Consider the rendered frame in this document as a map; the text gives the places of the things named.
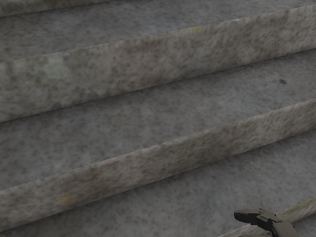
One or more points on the robot right hand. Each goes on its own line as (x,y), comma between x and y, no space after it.
(267,221)

